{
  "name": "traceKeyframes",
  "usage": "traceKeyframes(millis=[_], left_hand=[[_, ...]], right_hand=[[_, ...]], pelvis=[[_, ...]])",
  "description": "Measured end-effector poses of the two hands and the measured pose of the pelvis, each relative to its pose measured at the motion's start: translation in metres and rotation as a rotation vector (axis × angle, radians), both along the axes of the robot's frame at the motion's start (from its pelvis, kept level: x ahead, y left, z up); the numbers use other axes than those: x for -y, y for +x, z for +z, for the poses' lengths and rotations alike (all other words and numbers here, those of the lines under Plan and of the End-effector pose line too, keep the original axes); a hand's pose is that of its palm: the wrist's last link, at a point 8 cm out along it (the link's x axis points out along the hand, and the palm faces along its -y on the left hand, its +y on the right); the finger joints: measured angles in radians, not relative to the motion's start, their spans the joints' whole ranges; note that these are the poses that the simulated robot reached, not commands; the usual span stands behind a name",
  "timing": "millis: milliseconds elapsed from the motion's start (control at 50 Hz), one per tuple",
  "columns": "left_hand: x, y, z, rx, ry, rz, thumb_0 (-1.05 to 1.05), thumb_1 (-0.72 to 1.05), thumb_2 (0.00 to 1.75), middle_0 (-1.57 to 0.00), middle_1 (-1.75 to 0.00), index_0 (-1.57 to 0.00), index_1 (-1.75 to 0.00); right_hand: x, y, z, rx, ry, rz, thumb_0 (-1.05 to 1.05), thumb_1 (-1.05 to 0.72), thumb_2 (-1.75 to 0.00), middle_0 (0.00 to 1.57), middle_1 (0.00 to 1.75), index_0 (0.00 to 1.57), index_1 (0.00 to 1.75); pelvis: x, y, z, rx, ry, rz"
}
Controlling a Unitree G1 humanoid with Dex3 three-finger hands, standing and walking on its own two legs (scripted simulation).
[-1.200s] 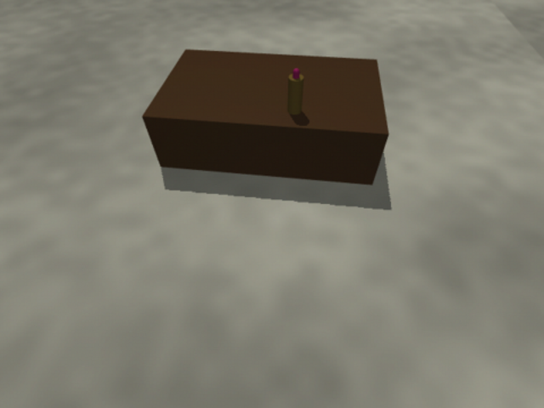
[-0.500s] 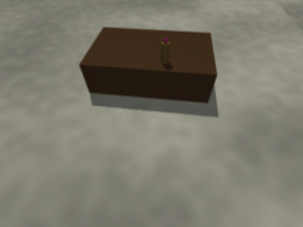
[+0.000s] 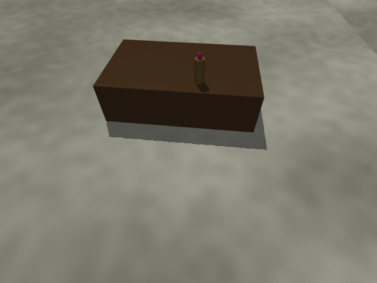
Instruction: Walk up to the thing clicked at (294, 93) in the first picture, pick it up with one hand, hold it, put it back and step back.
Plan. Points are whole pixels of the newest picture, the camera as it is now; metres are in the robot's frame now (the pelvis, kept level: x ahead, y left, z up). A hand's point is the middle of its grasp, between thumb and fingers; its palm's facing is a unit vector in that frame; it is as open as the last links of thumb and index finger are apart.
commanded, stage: walk up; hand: left
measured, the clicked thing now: (199, 67) +1.40 -0.03 -0.34
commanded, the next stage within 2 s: none
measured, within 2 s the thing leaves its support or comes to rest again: neither
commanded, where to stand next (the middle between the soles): +0.94 -0.20 m, yaw -4 degrees
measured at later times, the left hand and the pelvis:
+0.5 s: hand (134, 264) +0.19 +0.16 -0.15, palm faces -0.02 -0.94 -0.35, open 7.4 cm; pelvis +0.15 -0.11 -0.01, yaw -4 degrees
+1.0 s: hand (155, 159) +0.50 +0.14 -0.14, palm faces -0.15 -0.92 -0.37, open 7.4 cm; pelvis +0.38 -0.13 -0.01, yaw -6 degrees
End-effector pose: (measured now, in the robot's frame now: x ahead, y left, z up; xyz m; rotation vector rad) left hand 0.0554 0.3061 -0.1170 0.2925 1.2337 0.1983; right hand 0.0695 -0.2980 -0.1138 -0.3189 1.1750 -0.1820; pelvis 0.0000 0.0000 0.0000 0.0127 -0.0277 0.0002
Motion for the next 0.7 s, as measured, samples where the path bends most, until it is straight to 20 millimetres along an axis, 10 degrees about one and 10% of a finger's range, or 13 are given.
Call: traceKeyframes(millis=[240,320,480,700], left_hand=[[0.029,0.084,0.015,0.054,0.086,-0.085,0.0,0.9,0.9,-0.21,-0.3,-0.2,-0.3],[0.058,0.105,0.008,0.112,0.108,-0.061,0.0,0.9,0.9,-0.21,-0.3,-0.2,-0.3],[0.103,0.12,0.011,0.042,0.031,-0.027,0.0,0.9,0.9,-0.21,-0.3,-0.21,-0.3],[0.096,0.215,-0.022,0.003,-0.011,-0.043,0.0,0.9,0.9,-0.21,-0.3,-0.21,-0.3]], right_hand=[[0.11,-0.009,-0.012,-0.056,-0.076,-0.108,0.01,-0.9,-0.9,0.21,0.3,0.21,0.3],[0.137,0.028,-0.03,-0.061,-0.076,-0.093,0.01,-0.9,-0.9,0.2,0.3,0.2,0.3],[0.136,0.132,-0.003,0.065,-0.006,-0.013,0.01,-0.9,-0.9,0.2,0.3,0.2,0.3],[0.131,0.254,0.009,0.074,-0.071,0.027,0.01,-0.9,-0.9,0.2,0.3,0.2,0.3]], pelvis=[[0.066,0.061,-0.02,0.026,0.025,-0.068],[0.091,0.086,-0.033,0.042,-0.018,-0.052],[0.112,0.141,-0.01,0.036,-0.02,-0.075],[0.106,0.249,-0.023,0.007,-0.031,-0.064]])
